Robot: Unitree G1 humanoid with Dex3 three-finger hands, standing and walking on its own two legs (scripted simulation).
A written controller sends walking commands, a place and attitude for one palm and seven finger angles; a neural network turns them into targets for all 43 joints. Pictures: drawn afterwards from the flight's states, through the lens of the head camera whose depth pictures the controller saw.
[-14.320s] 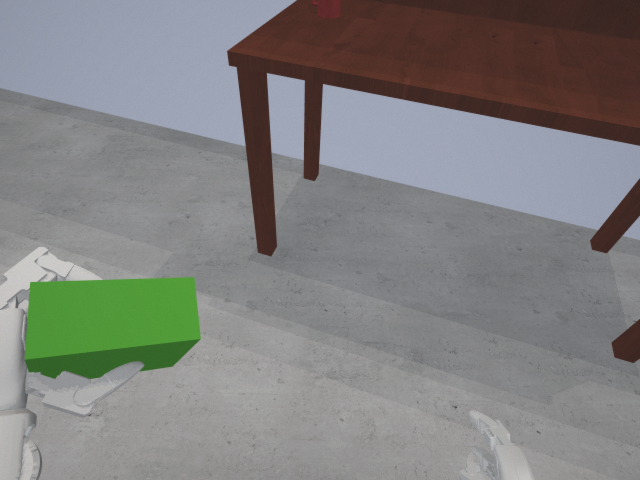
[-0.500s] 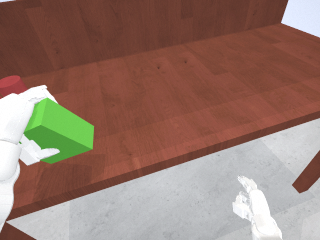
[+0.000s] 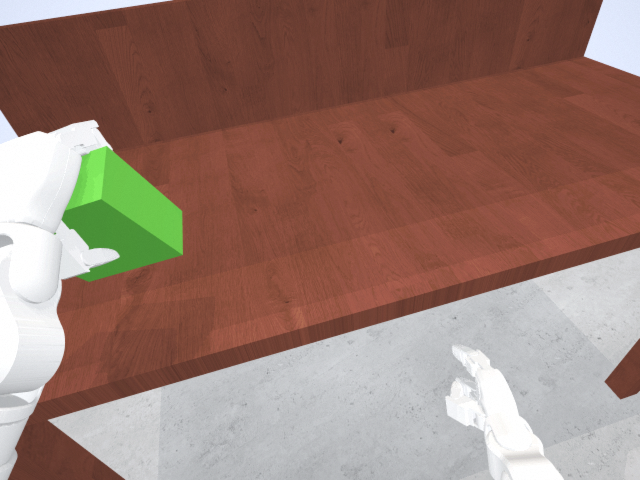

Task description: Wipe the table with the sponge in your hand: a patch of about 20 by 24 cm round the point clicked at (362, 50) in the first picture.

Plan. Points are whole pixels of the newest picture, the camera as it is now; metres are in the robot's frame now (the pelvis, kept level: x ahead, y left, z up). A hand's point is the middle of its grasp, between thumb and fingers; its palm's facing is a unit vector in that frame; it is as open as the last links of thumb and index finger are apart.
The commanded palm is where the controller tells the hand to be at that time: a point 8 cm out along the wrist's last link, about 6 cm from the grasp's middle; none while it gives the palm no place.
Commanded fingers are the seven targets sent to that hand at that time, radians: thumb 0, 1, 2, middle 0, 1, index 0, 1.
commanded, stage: turn the palm down, sponge in hand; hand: left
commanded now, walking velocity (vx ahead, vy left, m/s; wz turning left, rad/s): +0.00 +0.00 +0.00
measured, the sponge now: (111, 231) +0.27 +0.29 +0.23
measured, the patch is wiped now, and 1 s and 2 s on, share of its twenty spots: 0.00 0.00 0.05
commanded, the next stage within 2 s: move the sponge above the wiping area in 0.48 s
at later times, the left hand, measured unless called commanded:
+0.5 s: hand (103, 203) +0.26 +0.27 +0.27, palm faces +0.41 -0.05 -0.91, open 10.2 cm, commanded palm +0.20 +0.24 +0.31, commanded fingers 0.00 0.10 1.30 -1.20 -1.60 -1.20 -1.60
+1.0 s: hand (102, 235) +0.26 +0.29 +0.23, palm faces +0.26 -0.06 -0.96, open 10.2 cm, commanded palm +0.21 +0.27 +0.29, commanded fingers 0.00 0.10 1.30 -1.20 -1.60 -1.20 -1.60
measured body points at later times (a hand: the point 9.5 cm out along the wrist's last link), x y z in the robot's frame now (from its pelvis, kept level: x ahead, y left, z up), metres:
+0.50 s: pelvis +0.01 -0.03 +0.00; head -0.03 -0.10 +0.44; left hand +0.23 +0.26 +0.32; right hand +0.29 -0.21 -0.05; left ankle +0.06 +0.08 -0.74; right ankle +0.03 -0.09 -0.74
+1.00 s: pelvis +0.01 -0.04 +0.00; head -0.02 -0.10 +0.44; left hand +0.24 +0.29 +0.28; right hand +0.28 -0.24 -0.07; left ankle +0.06 +0.08 -0.74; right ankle +0.03 -0.09 -0.74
